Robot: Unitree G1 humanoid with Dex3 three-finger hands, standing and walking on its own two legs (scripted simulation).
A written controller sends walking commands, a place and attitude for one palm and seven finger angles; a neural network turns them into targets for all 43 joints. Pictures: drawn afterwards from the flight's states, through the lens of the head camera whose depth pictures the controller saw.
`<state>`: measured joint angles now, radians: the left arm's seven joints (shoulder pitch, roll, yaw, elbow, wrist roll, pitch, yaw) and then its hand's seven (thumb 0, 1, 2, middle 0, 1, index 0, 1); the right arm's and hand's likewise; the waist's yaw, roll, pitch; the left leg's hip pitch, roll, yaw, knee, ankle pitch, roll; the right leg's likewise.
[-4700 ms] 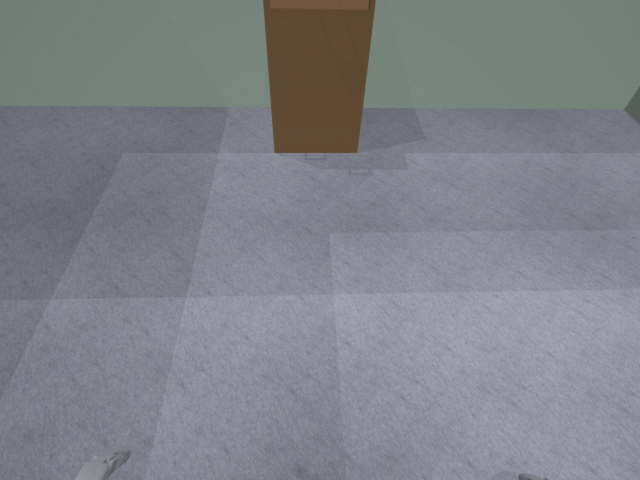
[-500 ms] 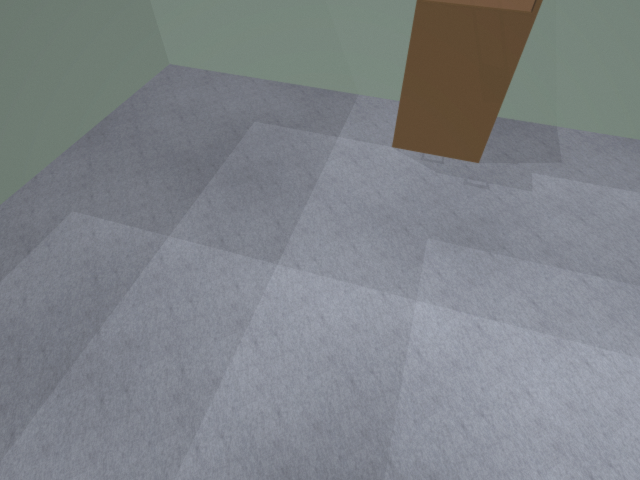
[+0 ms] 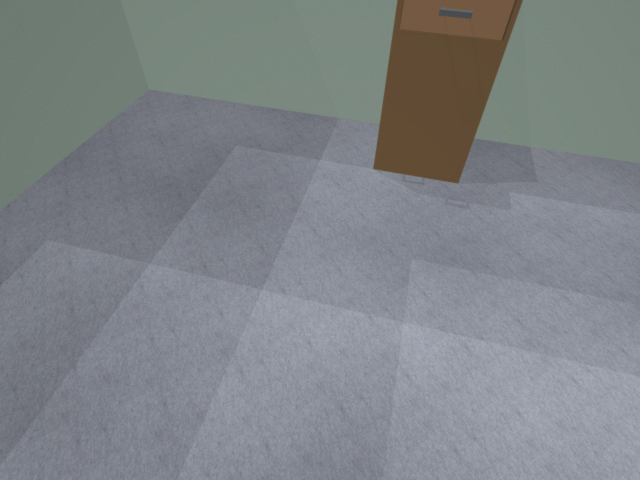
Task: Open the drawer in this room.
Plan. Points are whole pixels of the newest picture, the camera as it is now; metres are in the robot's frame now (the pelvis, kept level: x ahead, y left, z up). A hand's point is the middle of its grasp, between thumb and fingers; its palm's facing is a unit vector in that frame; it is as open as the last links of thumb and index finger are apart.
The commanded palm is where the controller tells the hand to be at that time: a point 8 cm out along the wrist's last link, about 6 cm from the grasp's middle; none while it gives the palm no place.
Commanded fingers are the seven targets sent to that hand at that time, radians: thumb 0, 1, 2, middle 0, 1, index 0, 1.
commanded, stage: turn or walk to find it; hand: left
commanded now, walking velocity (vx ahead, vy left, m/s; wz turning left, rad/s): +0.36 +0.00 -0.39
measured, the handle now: (455, 11) +1.66 -0.38 +0.02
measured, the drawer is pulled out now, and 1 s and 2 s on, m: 0.00 0.00 0.00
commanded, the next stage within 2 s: stand and wait in 0.72 s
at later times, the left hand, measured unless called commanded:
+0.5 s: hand out of the picture +0.08 +0.08 -0.15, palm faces -0.03 -0.99 -0.16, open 7.4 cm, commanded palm none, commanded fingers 0.00 0.90 0.90 -0.20 -0.30 -0.20 -0.30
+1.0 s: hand (269, 318) +0.43 +0.13 -0.17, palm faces -0.14 -0.97 -0.19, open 7.4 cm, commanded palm none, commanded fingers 0.00 0.90 0.90 -0.20 -0.30 -0.20 -0.30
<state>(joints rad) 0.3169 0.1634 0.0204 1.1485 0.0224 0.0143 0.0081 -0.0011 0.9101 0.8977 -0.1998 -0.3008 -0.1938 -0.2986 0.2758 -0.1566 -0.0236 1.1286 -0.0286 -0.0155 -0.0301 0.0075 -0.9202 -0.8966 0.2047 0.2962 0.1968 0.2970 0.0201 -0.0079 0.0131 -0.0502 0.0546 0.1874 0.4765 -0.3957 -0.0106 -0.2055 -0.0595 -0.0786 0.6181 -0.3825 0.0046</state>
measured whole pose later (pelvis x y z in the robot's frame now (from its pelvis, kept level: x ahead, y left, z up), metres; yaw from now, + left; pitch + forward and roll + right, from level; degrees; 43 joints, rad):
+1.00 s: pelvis +0.36 -0.04 +0.01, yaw -12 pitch -1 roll -1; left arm 0.24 0.19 0.06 1.05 0.02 -0.03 0.03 0.00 0.91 0.90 -0.20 -0.30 -0.19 -0.30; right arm 0.24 -0.17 -0.04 1.08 -0.02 -0.07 -0.04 -0.02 -0.96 -0.90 0.21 0.30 0.20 0.30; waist 0.01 -0.04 0.08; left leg -0.22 -0.01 0.18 0.45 -0.22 0.10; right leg -0.49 -0.08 -0.02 1.14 -0.33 0.03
